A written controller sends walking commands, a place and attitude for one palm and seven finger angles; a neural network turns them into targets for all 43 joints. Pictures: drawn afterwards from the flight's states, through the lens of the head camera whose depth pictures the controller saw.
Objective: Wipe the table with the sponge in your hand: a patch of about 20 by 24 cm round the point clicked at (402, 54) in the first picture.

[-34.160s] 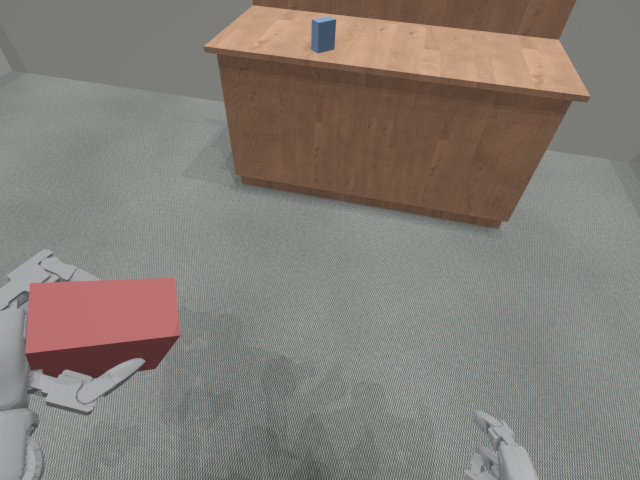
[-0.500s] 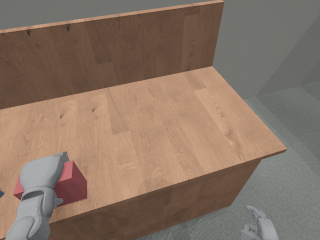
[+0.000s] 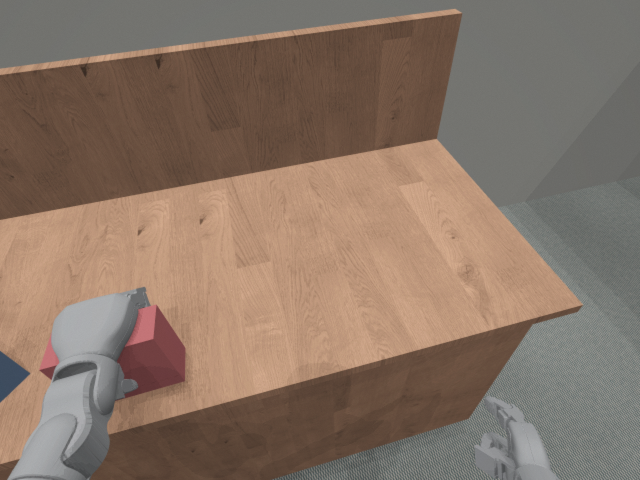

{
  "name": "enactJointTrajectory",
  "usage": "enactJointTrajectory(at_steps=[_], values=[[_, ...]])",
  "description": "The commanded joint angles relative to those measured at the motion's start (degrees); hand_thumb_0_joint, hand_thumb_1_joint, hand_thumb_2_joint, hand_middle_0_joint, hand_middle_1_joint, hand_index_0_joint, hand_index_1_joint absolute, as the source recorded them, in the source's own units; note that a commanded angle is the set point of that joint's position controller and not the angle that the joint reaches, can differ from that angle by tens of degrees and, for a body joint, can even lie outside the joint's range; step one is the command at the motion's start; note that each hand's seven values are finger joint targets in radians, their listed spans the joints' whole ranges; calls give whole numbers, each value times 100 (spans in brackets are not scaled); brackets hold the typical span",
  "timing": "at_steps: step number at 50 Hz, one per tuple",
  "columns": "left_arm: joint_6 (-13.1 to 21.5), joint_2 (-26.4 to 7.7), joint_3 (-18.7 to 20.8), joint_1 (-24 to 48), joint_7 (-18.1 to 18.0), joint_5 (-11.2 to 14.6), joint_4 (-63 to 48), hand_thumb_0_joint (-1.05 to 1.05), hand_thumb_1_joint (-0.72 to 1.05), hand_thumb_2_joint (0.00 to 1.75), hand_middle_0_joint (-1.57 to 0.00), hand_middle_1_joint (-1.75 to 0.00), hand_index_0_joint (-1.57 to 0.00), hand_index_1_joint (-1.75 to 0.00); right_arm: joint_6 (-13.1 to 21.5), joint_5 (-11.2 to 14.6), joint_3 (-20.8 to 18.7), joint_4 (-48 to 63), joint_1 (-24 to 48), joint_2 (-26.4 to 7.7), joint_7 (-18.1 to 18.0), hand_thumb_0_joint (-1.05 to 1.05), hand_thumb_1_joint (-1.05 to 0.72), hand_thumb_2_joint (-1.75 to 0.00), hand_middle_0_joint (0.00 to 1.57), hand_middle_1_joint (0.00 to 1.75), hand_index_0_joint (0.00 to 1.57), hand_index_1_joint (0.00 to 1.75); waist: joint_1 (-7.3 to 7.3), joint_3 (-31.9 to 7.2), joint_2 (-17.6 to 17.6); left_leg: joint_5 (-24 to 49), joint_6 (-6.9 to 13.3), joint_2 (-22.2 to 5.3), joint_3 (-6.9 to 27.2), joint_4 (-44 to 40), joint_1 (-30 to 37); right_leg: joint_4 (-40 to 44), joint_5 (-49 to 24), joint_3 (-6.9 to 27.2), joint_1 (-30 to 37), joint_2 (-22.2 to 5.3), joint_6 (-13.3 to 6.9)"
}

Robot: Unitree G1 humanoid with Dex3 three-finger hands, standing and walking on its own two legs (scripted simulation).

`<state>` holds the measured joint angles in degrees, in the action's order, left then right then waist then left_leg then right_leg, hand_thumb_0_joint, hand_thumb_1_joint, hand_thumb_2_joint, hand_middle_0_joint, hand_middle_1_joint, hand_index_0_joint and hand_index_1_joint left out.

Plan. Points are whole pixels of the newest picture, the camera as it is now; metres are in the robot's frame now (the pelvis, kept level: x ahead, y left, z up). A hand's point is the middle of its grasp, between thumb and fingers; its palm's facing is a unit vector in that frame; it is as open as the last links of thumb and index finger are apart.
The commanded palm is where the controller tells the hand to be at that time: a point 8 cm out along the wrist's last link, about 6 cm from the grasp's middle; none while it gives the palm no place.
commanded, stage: lift the sponge slowly off the table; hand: left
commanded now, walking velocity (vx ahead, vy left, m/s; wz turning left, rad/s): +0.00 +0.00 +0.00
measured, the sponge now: (127, 364) +0.24 +0.31 -0.01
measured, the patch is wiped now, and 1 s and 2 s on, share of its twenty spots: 1.00 1.00 1.00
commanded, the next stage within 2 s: bring the sponge back beside the body in 1.26 s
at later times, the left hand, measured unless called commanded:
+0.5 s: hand (106, 338) +0.24 +0.31 +0.06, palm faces -0.04 -0.07 -1.00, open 9.8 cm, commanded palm +0.22 +0.31 +0.13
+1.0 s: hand (91, 324) +0.24 +0.31 +0.10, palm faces +0.00 -0.07 -1.00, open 9.8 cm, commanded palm +0.22 +0.31 +0.17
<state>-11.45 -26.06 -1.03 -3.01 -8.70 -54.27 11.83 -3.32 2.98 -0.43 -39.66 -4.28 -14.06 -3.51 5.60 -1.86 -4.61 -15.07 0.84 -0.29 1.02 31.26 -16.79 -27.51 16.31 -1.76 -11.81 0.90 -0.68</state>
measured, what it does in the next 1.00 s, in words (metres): stands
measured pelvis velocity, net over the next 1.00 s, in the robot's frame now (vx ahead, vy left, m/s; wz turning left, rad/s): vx -0.01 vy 0.00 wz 0.01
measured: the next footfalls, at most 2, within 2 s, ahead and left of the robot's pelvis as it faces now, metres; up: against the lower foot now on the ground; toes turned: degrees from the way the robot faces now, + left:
none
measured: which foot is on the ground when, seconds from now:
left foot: down 0.00-1.00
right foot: down 0.00-1.00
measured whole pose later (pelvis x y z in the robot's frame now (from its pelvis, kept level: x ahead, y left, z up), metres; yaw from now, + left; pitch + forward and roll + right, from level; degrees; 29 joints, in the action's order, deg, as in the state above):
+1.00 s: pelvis -0.01 +0.00 +0.01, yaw +1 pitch -4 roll -1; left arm -13.3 -30.7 0.7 -2.0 0.2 -50.9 2.0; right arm -3.4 3.0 0.9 -39.7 -2.7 -15.5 -4.0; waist 6.6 0.7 -5.9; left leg -11.7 0.5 -0.2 1.5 24.8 -9.5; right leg -21.1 13.2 -2.0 -4.4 0.9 -1.0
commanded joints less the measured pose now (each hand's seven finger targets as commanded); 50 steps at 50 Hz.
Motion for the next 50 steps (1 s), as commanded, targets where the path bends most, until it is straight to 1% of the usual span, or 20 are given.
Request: enactJointTrajectory(at_steps=[1, 5, 12, 15, 17, 20, 22, 23, 24, 27, 29, 32, 36, 37, 40, 44, 47, 48, 49, 50], values=[[-70, -1305, 623, 1291, -125, -66, -1281, 0, 10, 130, -120, -160, -120, -160, 264, -3, -184, 903, 957, -710, -16, 0, -90, -90, 20, 30, 20, 30, -47, -1033, 6, 1292, 188, 169, 166, -460, 808, 454, -1265, 188, 55, 195, -345], [-81, -1615, 957, 1128, -67, -53, -1293, 0, 10, 130, -120, -160, -120, -160, 245, -19, -174, 892, 981, -738, -22, 0, -90, -90, 20, 30, 20, 30, 55, -1055, 133, 1392, 200, 208, 159, -477, 844, 511, -1487, 242, 265, 177, -348], [-16, -1718, 978, 1465, 47, 39, -1647, 0, 10, 130, -120, -160, -120, -160, 266, -10, -152, 886, 1082, -752, -58, 0, -90, -90, 20, 30, 20, 30, -22, -895, -43, 1297, 209, 207, 155, -590, 992, 664, -1308, 361, 250, 181, -350], [-4, -1543, 833, 1341, 108, 37, -1578, 0, 10, 130, -120, -160, -120, -160, 322, -18, -157, 890, 1052, -722, -75, 0, -90, -90, 20, 30, 20, 30, 13, -955, 34, 1364, 224, 223, 143, -569, 1084, 703, -1385, 270, 282, 158, -327], [8, -1759, 1022, 1388, 142, 93, -1558, 0, 10, 130, -120, -160, -120, -160, 313, -18, -151, 864, 1076, -763, -87, 0, -90, -90, 20, 30, 20, 30, -5, -865, 63, 1283, 218, 221, 141, -629, 1051, 744, -1315, 371, 315, 162, -335], [-2, -1724, 954, 1468, 212, 61, -1455, 0, 10, 130, -120, -160, -120, -160, 314, -12, -134, 853, 1103, -750, -100, 0, -90, -90, 20, 30, 20, 30, 14, -854, 138, 1281, 224, 242, 131, -619, 1063, 787, -1336, 323, 330, 133, -316], [42, -1985, 1204, 1396, 228, 116, -1638, 0, 10, 130, -120, -160, -120, -160, 318, -18, -155, 869, 1104, -783, -96, 0, -90, -90, 20, 30, 20, 30, 42, -964, -57, 1344, 219, 229, 127, -656, 1085, 755, -1402, 399, 476, 139, -341], [46, -1978, 1184, 1445, 238, 84, -1732, 0, 10, 130, -120, -160, -120, -160, 317, -24, -130, 891, 1112, -769, -92, 0, -90, -90, 20, 30, 20, 30, 86, -1115, -105, 1437, 219, 262, 139, -622, 1136, 743, -1519, 327, 580, 126, -341], [45, -1734, 986, 1319, 263, 109, -1721, 0, 10, 130, -120, -160, -120, -160, 332, -17, -133, 925, 1127, -718, -84, 0, -90, -90, 20, 30, 20, 30, 14, -918, -31, 1474, 219, 234, 110, -634, 1094, 740, -1567, 315, 481, 121, -324], [19, -1907, 1143, 1390, 305, 182, -1832, 0, 10, 130, -120, -160, -120, -160, 318, -11, -138, 895, 1140, -776, -75, 0, -90, -90, 20, 30, 20, 30, 17, -895, -73, 1401, 205, 210, 152, -705, 1141, 800, -1404, 369, 461, 147, -333], [-31, -1730, 948, 1450, 337, 173, -1698, 0, 10, 130, -120, -160, -120, -160, 328, 4, -119, 917, 1149, -737, -84, 0, -90, -90, 20, 30, 20, 30, -21, -726, 60, 1281, 216, 198, 127, -729, 1086, 844, -1247, 307, 360, 129, -306], [-41, -2129, 1262, 1598, 366, 169, -1851, 0, 10, 130, -120, -160, -120, -160, 313, -13, -111, 896, 1190, -805, -93, 0, -90, -90, 20, 30, 20, 30, 50, -927, -58, 1347, 207, 219, 159, -765, 1171, 854, -1327, 405, 553, 128, -335], [-70, -1900, 1119, 1254, 438, 215, -1888, 0, 10, 130, -120, -160, -120, -160, 303, -11, -115, 956, 1190, -760, -64, 0, -90, -90, 20, 30, 20, 30, 66, -913, 5, 1549, 214, 211, 147, -741, 1197, 827, -1616, 325, 624, 101, -313], [-64, -2089, 1271, 1386, 447, 249, -1979, 0, 10, 130, -120, -160, -120, -160, 301, -9, -104, 913, 1210, -797, -68, 0, -90, -90, 20, 30, 20, 30, 50, -904, -76, 1479, 199, 204, 159, -779, 1219, 861, -1504, 387, 632, 128, -335], [-129, -2041, 1224, 1308, 515, 226, -1948, 0, 10, 130, -120, -160, -120, -160, 284, -14, -90, 930, 1224, -789, -59, 0, -90, -90, 20, 30, 20, 30, 92, -852, -19, 1527, 205, 209, 191, -769, 1226, 889, -1508, 309, 619, 116, -328], [-145, -1898, 987, 1694, 586, 237, -2138, 0, 10, 130, -120, -160, -120, -160, 301, 8, -52, 943, 1269, -744, -75, 0, -90, -90, 20, 30, 20, 30, -19, -748, -132, 1440, 194, 164, 210, -867, 1273, 946, -1267, 257, 510, 133, -326], [-127, -2180, 1219, 1730, 620, 267, -2334, 0, 10, 130, -120, -160, -120, -160, 302, 2, -53, 943, 1306, -791, -75, 0, -90, -90, 20, 30, 20, 30, 36, -899, -183, 1426, 191, 162, 249, -919, 1350, 962, -1240, 352, 649, 152, -356], [-156, -2062, 1095, 1824, 632, 215, -2319, 0, 10, 130, -120, -160, -120, -160, 308, -16, -14, 983, 1322, -751, -83, 0, -90, -90, 20, 30, 20, 30, 88, -972, -215, 1447, 197, 195, 256, -914, 1343, 962, -1240, 249, 707, 139, -353], [-171, -1872, 927, 1816, 640, 228, -2226, 0, 10, 130, -120, -160, -120, -160, 313, 3, -24, 957, 1319, -716, -85, 0, -90, -90, 20, 30, 20, 30, -8, -814, -56, 1419, 191, 157, 230, -920, 1337, 994, -1195, 258, 578, 140, -331], [-208, -1973, 1038, 1778, 656, 224, -2094, 0, 10, 130, -120, -160, -120, -160, 302, -13, -22, 934, 1302, -770, -85, 0, -90, -90, 20, 30, 20, 30, 51, -798, -2, 1419, 187, 170, 244, -921, 1325, 1023, -1236, 268, 592, 134, -342]])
